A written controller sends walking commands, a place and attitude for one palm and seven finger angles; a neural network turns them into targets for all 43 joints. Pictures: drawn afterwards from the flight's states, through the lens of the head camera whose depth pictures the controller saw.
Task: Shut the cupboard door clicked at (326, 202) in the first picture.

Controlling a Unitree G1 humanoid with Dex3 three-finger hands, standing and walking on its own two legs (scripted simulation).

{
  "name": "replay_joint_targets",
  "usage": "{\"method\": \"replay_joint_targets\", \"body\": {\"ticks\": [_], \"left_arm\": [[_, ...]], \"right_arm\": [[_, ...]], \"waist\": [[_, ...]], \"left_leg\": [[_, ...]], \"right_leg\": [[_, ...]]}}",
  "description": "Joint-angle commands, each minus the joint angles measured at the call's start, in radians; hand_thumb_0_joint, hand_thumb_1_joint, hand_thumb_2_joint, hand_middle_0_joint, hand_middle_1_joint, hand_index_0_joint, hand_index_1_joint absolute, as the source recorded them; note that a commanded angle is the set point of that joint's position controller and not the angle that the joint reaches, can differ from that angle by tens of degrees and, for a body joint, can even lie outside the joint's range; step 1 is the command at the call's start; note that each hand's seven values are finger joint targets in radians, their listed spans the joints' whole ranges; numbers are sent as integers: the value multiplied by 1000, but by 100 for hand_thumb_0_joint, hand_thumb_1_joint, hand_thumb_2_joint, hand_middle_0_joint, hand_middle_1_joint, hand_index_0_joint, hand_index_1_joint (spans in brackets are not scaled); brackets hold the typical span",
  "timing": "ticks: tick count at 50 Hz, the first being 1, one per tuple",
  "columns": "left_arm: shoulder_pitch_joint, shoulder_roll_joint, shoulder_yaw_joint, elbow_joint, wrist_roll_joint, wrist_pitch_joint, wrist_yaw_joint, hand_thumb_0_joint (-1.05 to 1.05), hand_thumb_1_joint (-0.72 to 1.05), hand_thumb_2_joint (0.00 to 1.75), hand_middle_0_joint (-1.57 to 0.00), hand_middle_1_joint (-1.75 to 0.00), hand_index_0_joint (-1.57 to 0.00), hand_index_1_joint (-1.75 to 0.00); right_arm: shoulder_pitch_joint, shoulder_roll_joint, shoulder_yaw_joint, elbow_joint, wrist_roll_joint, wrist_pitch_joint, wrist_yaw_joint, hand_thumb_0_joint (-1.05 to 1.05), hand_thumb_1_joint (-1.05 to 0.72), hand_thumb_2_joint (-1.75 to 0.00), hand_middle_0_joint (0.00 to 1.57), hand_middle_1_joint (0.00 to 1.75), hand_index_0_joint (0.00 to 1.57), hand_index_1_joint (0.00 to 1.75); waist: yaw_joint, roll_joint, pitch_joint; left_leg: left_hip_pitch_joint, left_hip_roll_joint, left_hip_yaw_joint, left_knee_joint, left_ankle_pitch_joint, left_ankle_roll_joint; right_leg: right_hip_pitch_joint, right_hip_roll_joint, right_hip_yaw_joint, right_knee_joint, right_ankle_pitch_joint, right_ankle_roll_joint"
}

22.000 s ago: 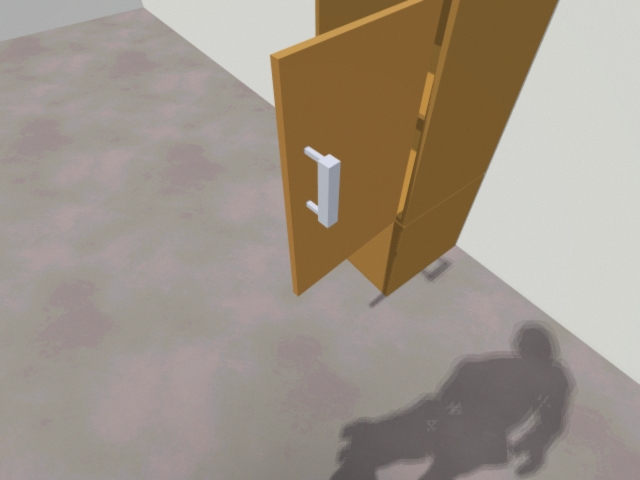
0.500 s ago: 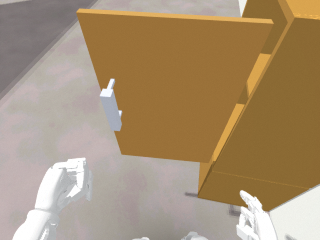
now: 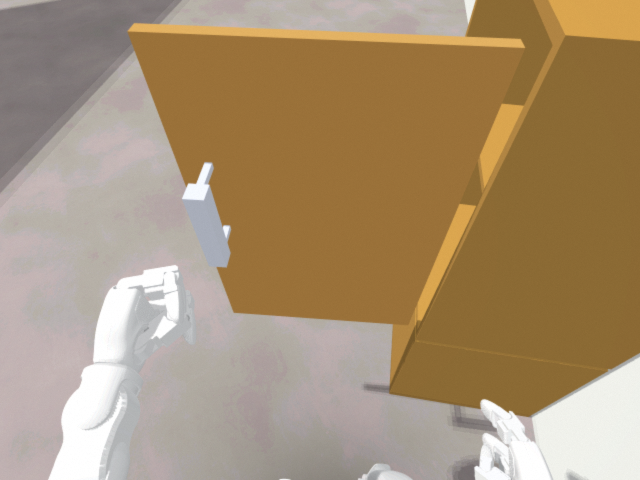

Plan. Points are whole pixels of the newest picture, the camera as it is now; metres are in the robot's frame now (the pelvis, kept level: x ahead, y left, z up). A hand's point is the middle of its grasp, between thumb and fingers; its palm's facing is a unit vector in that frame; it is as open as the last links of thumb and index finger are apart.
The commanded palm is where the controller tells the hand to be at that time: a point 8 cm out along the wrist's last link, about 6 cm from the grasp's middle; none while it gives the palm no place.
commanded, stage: bring the fist close to the handle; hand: left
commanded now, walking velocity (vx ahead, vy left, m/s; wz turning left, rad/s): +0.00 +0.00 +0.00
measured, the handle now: (213, 216) +0.44 +0.17 +0.06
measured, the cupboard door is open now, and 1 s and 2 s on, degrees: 95 95 79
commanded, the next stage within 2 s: push the door shut along its arc in 0.86 s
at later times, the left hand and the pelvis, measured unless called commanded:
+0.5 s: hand (225, 275) +0.35 +0.14 +0.06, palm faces -0.03 -1.00 -0.01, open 3.1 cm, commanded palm +0.32 +0.19 +0.07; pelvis +0.00 +0.00 +0.00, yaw +0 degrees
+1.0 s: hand (225, 273) +0.35 +0.14 +0.07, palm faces -0.02 -1.00 -0.02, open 3.1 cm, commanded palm +0.32 +0.20 +0.07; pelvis +0.00 +0.00 +0.00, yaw -1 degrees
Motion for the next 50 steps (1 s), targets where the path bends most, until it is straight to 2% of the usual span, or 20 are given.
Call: {"method": "replay_joint_targets", "body": {"ticks": [1,5,7,10,14,18,20,23,26,28,30,34,35,36,39,41,42,45,48,50], "left_arm": [[-169,102,16,-157,2,-54,-18,0,90,90,-130,-150,-130,-150],[-295,139,38,-200,-5,-71,-4,0,90,90,-130,-150,-130,-150],[-359,118,20,-179,0,-81,13,0,90,90,-130,-150,-130,-150],[-380,134,44,-102,9,-85,40,0,90,90,-130,-150,-130,-150],[-382,82,6,0,20,-59,42,0,90,90,-130,-150,-130,-150],[-452,83,0,32,27,-42,37,0,90,90,-130,-150,-130,-150],[-511,124,33,33,30,-52,48,0,90,90,-130,-150,-130,-150],[-599,115,33,50,29,-79,64,0,90,90,-130,-150,-130,-150],[-516,128,59,64,35,-100,70,0,90,90,-130,-150,-130,-150],[-487,102,40,71,34,-105,65,0,90,90,-130,-150,-130,-150],[-425,127,67,91,35,-100,60,0,90,90,-130,-150,-130,-150],[-477,72,1,46,29,-104,43,0,90,90,-130,-150,-130,-150],[-466,92,27,53,24,-103,45,0,90,90,-130,-150,-130,-150],[-486,95,22,46,23,-107,45,0,90,90,-130,-150,-130,-150],[-563,84,1,17,28,-129,57,0,90,90,-130,-150,-130,-150],[-555,98,6,3,38,-138,68,0,90,90,-130,-150,-130,-150],[-570,79,-13,20,40,-138,72,0,90,90,-130,-150,-130,-150],[-519,129,38,80,47,-128,81,0,90,90,-130,-150,-130,-150],[-517,94,21,122,43,-106,75,0,90,90,-130,-150,-130,-150],[-516,142,55,145,42,-97,62,0,90,90,-130,-150,-130,-150]], "right_arm": [[-52,-126,-59,-150,3,-46,-2,0,-90,-90,20,30,20,30],[-57,-123,-59,-135,4,-45,-11,0,-90,-90,20,30,20,30],[-63,-116,-52,-126,3,-45,-10,0,-90,-90,20,30,20,30],[-64,-118,-52,-108,0,-37,-8,0,-90,-90,20,30,20,30],[-53,-117,-54,-107,4,-17,4,0,-90,-90,20,30,20,30],[-40,-120,-58,-110,6,4,7,0,-90,-90,20,30,20,30],[-39,-125,-58,-104,3,13,4,0,-90,-90,20,30,20,30],[-40,-116,-55,-92,2,16,7,0,-90,-90,20,30,20,30],[-33,-114,-59,-96,-2,24,13,0,-90,-90,20,30,20,30],[-31,-110,-61,-98,0,28,19,0,-90,-90,20,30,20,30],[-28,-118,-66,-98,0,36,21,0,-90,-90,20,30,20,30],[-32,-116,-67,-102,7,41,23,0,-90,-90,20,30,20,30],[-31,-119,-70,-103,5,40,19,0,-90,-90,20,30,20,30],[-33,-120,-69,-100,7,40,18,0,-90,-90,20,30,20,30],[-46,-115,-67,-92,6,33,12,0,-90,-90,20,30,20,30],[-44,-114,-67,-89,2,30,11,0,-90,-90,20,30,20,30],[-48,-111,-64,-84,3,29,12,0,-90,-90,20,30,20,30],[-42,-122,-66,-77,0,37,11,0,-90,-90,20,30,20,30],[-44,-117,-63,-85,4,46,16,0,-90,-90,20,30,20,30],[-42,-126,-62,-89,5,54,14,0,-90,-90,20,30,20,30]], "waist": [[-7,-22,-226],[-17,-15,-257],[-27,-14,-246],[-16,-17,-236],[-12,-18,-246],[-16,-44,-275],[-19,-46,-283],[-26,-38,-282],[-1,-28,-333],[2,-15,-324],[7,-31,-311],[-25,-49,-274],[-18,-60,-262],[-29,-68,-263],[-39,-31,-264],[-29,6,-295],[-37,9,-283],[-20,-28,-285],[-21,-51,-264],[-18,-70,-260]], "left_leg": [[-28,62,-68,-147,297,-77],[-2,66,-74,-142,306,-75],[1,66,-78,-147,283,-74],[-13,65,-77,-146,281,-75],[-8,63,-72,-157,301,-83],[-6,63,-61,-155,327,-76],[-4,65,-62,-153,335,-75],[-9,65,-57,-152,325,-74],[5,64,-48,-155,369,-74],[5,64,-45,-160,386,-79],[0,66,-44,-162,395,-77],[3,68,-42,-169,357,-71],[-5,68,-43,-169,344,-68],[-2,69,-43,-169,330,-66],[19,69,-51,-171,300,-67],[38,69,-54,-168,311,-69],[40,69,-58,-169,303,-71],[17,69,-60,-170,305,-71],[-1,65,-52,-177,294,-71],[-22,62,-47,-176,285,-66]], "right_leg": [[283,-51,98,-101,189,37],[289,-51,101,-100,199,38],[265,-51,95,-99,174,40],[264,-50,99,-95,170,37],[271,-51,91,-94,197,37],[307,-55,102,-99,248,40],[314,-55,104,-98,260,38],[308,-56,111,-97,259,39],[358,-56,114,-89,312,35],[361,-56,112,-90,332,36],[368,-55,111,-95,346,35],[340,-57,113,-114,316,43],[342,-56,115,-119,301,41],[335,-56,117,-124,284,44],[301,-55,113,-123,234,42],[304,-55,113,-113,235,39],[286,-56,107,-113,224,39],[303,-53,106,-110,225,39],[309,-55,107,-118,227,41],[338,-59,120,-128,233,42]]}}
